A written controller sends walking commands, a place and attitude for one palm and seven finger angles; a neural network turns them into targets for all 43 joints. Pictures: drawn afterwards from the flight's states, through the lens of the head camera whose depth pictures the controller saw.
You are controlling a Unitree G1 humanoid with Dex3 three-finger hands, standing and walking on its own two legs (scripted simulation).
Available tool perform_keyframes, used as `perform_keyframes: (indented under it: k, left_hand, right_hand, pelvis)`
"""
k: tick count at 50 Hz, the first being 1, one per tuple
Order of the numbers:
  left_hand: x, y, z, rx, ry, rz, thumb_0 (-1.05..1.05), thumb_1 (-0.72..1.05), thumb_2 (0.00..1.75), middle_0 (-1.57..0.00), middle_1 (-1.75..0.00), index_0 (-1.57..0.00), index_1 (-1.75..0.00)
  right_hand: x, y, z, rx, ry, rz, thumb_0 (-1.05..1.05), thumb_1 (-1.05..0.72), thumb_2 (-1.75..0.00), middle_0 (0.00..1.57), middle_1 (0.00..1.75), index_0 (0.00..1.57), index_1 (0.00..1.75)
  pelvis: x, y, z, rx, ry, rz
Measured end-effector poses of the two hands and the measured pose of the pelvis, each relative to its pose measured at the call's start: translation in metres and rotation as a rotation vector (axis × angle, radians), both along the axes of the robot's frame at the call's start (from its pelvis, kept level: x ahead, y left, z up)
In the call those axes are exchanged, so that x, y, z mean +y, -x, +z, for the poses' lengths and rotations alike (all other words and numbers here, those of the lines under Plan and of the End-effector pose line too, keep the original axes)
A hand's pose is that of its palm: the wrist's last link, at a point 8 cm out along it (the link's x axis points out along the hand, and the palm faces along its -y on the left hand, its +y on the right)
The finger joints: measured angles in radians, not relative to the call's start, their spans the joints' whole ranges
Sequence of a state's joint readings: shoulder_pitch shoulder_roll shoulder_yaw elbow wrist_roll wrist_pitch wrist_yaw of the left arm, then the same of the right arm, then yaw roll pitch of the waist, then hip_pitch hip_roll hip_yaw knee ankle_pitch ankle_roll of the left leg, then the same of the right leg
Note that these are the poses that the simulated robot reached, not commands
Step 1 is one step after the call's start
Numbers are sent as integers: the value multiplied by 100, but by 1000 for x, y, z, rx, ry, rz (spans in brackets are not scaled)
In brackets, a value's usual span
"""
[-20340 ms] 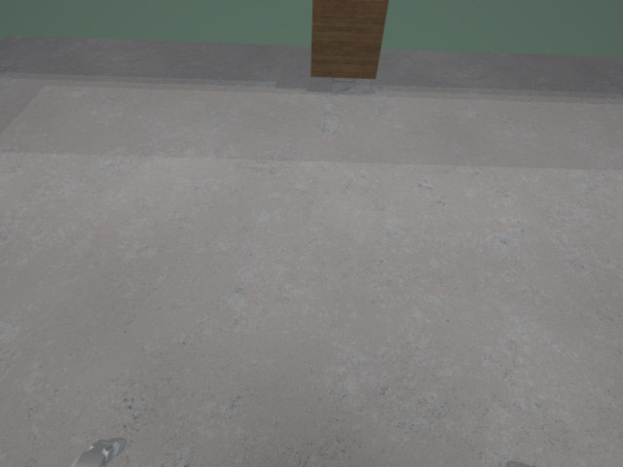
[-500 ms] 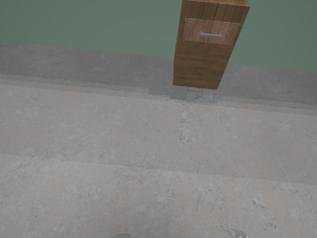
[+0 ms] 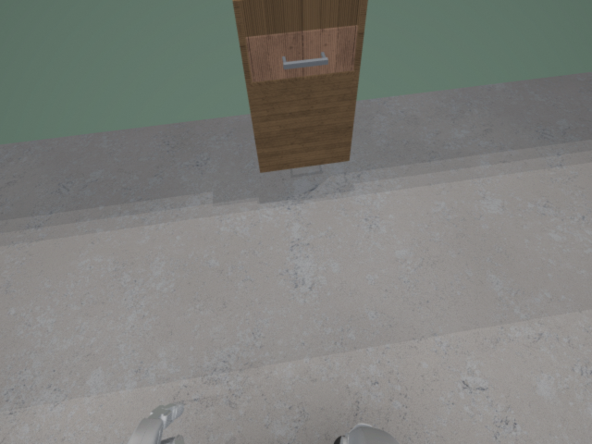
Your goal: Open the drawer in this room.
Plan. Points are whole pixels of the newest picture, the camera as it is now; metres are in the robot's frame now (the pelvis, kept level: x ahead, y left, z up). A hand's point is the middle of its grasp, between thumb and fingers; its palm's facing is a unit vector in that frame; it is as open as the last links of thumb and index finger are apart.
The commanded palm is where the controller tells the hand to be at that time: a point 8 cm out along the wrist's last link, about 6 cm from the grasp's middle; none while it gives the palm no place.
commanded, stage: stand and wait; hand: left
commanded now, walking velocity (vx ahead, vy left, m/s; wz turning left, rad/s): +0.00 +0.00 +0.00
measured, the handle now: (304, 60) +1.31 -0.02 -0.20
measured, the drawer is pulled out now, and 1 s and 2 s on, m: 0.00 0.00 0.00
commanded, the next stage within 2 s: look at it before walking up in 0.88 s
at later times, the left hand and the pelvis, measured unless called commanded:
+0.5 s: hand out of the picture +0.12 +0.17 -0.17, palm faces +0.09 -0.99 -0.13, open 7.3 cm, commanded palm none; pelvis +0.13 +0.02 +0.02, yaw +1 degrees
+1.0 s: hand out of the picture +0.15 +0.20 -0.16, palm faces +0.02 -0.98 -0.20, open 7.4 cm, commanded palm none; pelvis +0.15 +0.03 +0.02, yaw +0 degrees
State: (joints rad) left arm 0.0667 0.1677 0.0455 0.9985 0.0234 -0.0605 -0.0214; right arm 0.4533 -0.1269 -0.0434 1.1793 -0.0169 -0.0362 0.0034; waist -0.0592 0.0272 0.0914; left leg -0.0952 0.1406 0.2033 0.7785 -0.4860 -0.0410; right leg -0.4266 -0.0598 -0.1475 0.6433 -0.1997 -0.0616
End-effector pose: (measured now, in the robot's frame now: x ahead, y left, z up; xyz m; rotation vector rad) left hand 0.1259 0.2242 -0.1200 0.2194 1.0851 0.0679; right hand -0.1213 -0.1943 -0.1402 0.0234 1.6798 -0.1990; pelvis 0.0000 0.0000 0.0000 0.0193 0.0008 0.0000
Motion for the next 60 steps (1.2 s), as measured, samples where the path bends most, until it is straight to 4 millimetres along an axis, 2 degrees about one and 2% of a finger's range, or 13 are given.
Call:
perform_keyframes:
  k: [2, 4, 6, 9, 12, 17, 21, 26, 32, 41, 48, 54, 60]
  left_hand:
    - [-10, -5, 1, 5, 12, 22, 0, 91, 90, -20, -30, -20, -30]
    - [-18, -2, 3, 39, 21, 47, 0, 91, 90, -20, -30, -20, -30]
    - [-13, -4, 10, 32, 3, 109, -3, 94, 89, -20, -30, -21, -30]
    - [-5, -4, 14, 69, -28, 115, -4, 95, 89, -20, -30, -21, -30]
    - [-1, -1, 11, 121, -25, 125, -3, 94, 89, -20, -30, -20, -30]
    - [1, 6, -6, 198, 24, 161, -1, 92, 90, -20, -30, -20, -30]
    - [3, 10, -21, 259, 66, 195, -1, 91, 90, -20, -30, -20, -30]
    - [0, 15, -19, 328, 91, 193, 0, 91, 90, -20, -30, -20, -30]
    - [6, 14, -11, 378, 73, 167, 0, 91, 90, -20, -30, -20, -30]
    - [23, -7, -7, 349, 23, 153, 0, 91, 90, -20, -30, -20, -30]
    - [23, -18, -5, 321, 8, 142, 0, 91, 90, -20, -30, -20, -30]
    - [15, -14, -5, 325, 17, 142, 0, 91, 90, -20, -30, -20, -30]
    - [3, 1, -6, 351, 36, 153, 0, 91, 90, -20, -30, -20, -30]
  right_hand:
    - [-11, -33, -1, -33, 4, 16, 1, -91, -90, 20, 30, 20, 29]
    - [-22, -75, -1, -98, 21, 41, 1, -91, -90, 20, 30, 20, 29]
    - [-32, -120, 1, -177, 38, 74, 1, -91, -90, 20, 30, 20, 29]
    - [-42, -183, 5, -295, 62, 114, 0, -91, -90, 20, 30, 20, 29]
    - [-48, -234, 11, -382, 94, 146, 1, -92, -90, 20, 30, 20, 29]
    - [-41, -293, 20, -459, 124, 205, 0, -92, -90, 20, 30, 20, 29]
    - [-23, -316, 25, -465, 130, 243, 0, -92, -90, 20, 30, 20, 29]
    - [-5, -326, 27, -440, 119, 229, 0, -92, -90, 20, 30, 20, 29]
    - [0, -323, 22, -416, 122, 179, -1, -94, -90, 20, 30, 21, 29]
    - [-1, -282, 17, -291, 117, 149, -1, -93, -90, 20, 30, 20, 29]
    - [10, -248, 13, -207, 75, 121, 0, -92, -90, 20, 30, 20, 29]
    - [17, -233, 12, -176, 47, 106, 0, -91, -90, 20, 30, 20, 29]
    - [17, -232, 12, -183, 41, 103, 0, -91, -90, 20, 30, 20, 29]
  pelvis:
    - [-6, -14, 4, -10, -2, 5]
    - [-10, -26, 10, -15, 0, 7]
    - [-12, -37, 15, -13, 6, 13]
    - [-14, -53, 20, -7, 12, 19]
    - [-11, -69, 21, -6, 23, 19]
    - [-1, -95, 16, -16, 48, 20]
    - [8, -115, 14, -22, 39, 25]
    - [18, -131, 19, -14, 27, 12]
    - [29, -143, 21, -7, 20, -2]
    - [32, -153, 21, -14, 8, -6]
    - [28, -153, 22, -21, 5, -1]
    - [25, -150, 22, -24, 6, 2]
    - [21, -147, 22, -26, 7, 4]
